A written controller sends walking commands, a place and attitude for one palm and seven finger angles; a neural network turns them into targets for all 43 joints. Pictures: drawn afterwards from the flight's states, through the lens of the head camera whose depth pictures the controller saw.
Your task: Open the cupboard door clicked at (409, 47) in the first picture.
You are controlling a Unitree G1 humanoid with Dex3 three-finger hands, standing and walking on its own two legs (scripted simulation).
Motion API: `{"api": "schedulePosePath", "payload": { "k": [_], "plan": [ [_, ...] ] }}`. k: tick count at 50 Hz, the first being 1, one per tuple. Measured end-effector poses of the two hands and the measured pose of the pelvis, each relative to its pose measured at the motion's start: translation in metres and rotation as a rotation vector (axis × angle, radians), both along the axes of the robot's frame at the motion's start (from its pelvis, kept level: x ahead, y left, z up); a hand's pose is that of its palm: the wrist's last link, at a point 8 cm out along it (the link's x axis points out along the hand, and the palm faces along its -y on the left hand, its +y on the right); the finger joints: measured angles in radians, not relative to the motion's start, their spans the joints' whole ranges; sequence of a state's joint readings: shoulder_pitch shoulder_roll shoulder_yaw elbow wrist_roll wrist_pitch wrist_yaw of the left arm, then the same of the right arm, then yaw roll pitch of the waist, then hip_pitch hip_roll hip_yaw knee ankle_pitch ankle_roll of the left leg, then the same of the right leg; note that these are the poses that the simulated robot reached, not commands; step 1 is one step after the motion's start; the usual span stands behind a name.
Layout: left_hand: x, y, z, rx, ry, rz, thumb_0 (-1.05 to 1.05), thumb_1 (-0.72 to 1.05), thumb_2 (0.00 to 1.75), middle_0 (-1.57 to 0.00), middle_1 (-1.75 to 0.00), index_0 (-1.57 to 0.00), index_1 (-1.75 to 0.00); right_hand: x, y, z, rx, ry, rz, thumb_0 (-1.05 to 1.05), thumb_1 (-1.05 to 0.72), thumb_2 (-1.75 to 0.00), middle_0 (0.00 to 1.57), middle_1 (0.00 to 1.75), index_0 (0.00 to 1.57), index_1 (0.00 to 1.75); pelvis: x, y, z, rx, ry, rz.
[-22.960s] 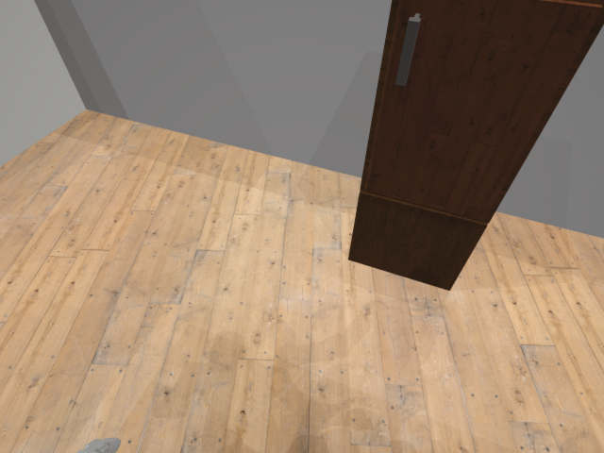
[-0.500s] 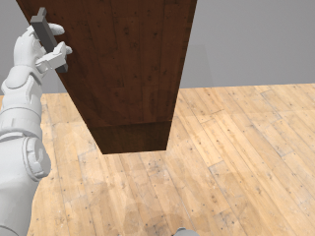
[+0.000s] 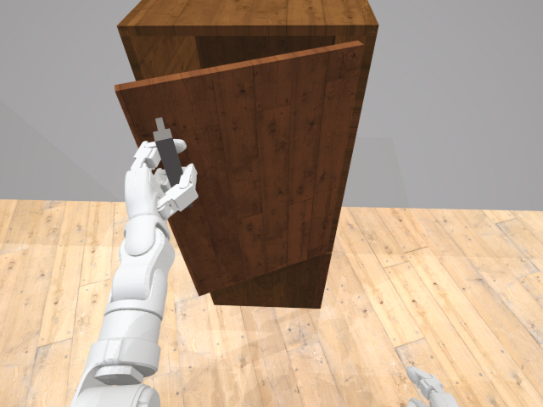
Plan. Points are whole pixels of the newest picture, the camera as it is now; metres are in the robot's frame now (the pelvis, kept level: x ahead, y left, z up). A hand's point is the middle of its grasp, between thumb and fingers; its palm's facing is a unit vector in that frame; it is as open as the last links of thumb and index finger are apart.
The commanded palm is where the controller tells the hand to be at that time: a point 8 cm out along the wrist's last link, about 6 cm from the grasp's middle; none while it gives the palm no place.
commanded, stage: pull the door open along its arc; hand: left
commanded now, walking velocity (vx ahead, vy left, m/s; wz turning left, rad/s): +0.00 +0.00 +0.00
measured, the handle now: (172, 164) +0.45 +0.17 +0.14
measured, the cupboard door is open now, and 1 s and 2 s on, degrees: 23 46 52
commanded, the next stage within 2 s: open thumb and fingers to let go in 0.48 s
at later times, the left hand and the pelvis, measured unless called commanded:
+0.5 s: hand (251, 243) +0.29 +0.03 +0.14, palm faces +0.29 -0.96 +0.00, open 6.3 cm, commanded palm +0.23 +0.07 +0.14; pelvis -0.01 -0.02 +0.01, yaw +3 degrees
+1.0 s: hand (244, 239) +0.29 +0.04 +0.15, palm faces +0.34 -0.94 -0.02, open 10.7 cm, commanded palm +0.25 +0.06 +0.14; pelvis -0.02 -0.02 +0.01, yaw +4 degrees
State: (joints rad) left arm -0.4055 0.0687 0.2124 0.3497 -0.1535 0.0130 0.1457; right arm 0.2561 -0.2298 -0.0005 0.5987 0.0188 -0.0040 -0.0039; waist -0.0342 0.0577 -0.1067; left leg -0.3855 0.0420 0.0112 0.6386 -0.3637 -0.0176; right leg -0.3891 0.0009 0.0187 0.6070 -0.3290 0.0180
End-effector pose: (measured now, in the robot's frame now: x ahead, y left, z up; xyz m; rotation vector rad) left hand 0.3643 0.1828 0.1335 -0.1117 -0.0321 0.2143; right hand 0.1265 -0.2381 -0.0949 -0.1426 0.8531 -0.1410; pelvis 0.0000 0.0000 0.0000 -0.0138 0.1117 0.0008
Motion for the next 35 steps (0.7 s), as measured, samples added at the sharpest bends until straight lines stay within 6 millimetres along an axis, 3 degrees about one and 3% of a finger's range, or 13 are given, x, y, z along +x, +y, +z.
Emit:
{"api": "schedulePosePath", "payload": {
  "k": [5, 10, 26, 30, 35],
  "plan": [
    [-0.030, -0.027, 0.005, 0.033, 0.040, 0.159, 0.02, 0.66, 0.77, -0.33, -1.32, -0.35, -1.30, 0.035, 0.016, 0.010, 0.016, -0.075, 0.081, 0.01, -0.91, -0.90, 0.20, 0.29, 0.20, 0.30, -0.003, -0.004, 0.002, 0.005, -0.034, 0.019],
    [-0.051, -0.047, 0.008, 0.079, 0.067, 0.201, 0.02, 0.68, 0.78, -0.32, -1.31, -0.34, -1.31, 0.051, 0.026, 0.017, 0.017, -0.100, 0.125, 0.01, -0.91, -0.90, 0.20, 0.30, 0.20, 0.30, -0.006, -0.011, 0.003, 0.009, -0.072, 0.036],
    [-0.111, -0.106, 0.009, 0.113, 0.049, 0.066, 0.03, 0.67, 0.73, -0.33, -1.33, -0.33, -1.32, 0.040, 0.015, 0.010, 0.060, -0.052, 0.123, 0.01, -0.91, -0.90, 0.20, 0.30, 0.20, 0.30, -0.007, -0.024, 0.005, 0.011, -0.146, 0.047],
    [-0.114, -0.112, 0.010, 0.119, 0.058, 0.072, 0.03, 0.66, 0.74, -0.34, -1.33, -0.34, -1.33, 0.040, 0.013, 0.008, 0.059, -0.039, 0.130, 0.01, -0.91, -0.90, 0.20, 0.30, 0.20, 0.30, -0.009, -0.026, 0.005, 0.009, -0.157, 0.053],
    [-0.106, -0.104, 0.011, 0.110, 0.075, 0.143, 0.03, 0.63, 0.76, -0.36, -1.33, -0.36, -1.33, 0.043, 0.014, 0.008, 0.035, -0.025, 0.155, 0.01, -0.91, -0.90, 0.20, 0.29, 0.20, 0.30, -0.014, -0.027, 0.006, 0.010, -0.161, 0.063]
  ]
}}
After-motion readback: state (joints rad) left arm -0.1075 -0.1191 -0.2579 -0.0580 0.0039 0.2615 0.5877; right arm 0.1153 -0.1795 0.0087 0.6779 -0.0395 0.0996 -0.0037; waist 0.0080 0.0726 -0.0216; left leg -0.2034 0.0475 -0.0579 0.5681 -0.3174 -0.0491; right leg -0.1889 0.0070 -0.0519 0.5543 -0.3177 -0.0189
